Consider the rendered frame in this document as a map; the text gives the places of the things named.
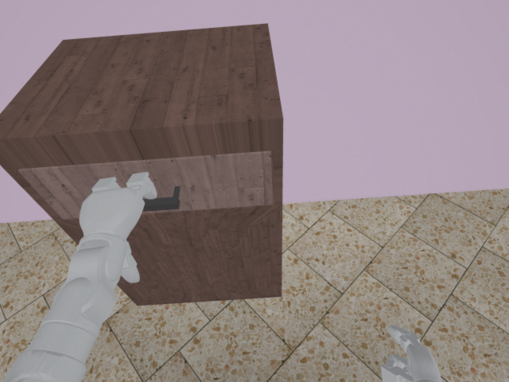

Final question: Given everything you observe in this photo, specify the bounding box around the cabinet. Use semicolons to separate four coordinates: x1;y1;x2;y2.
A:
0;23;283;306

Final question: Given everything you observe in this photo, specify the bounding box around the left robot hand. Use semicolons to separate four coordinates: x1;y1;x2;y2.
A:
80;172;157;283

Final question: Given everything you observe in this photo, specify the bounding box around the right robot hand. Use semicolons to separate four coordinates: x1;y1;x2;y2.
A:
381;325;442;382

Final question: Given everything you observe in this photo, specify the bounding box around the drawer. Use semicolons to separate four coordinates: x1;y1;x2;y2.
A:
18;151;273;219

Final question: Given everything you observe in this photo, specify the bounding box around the robot left forearm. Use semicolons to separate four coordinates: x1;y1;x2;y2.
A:
3;233;126;382

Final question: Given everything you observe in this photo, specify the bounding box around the handle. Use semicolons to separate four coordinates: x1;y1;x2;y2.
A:
142;186;180;212

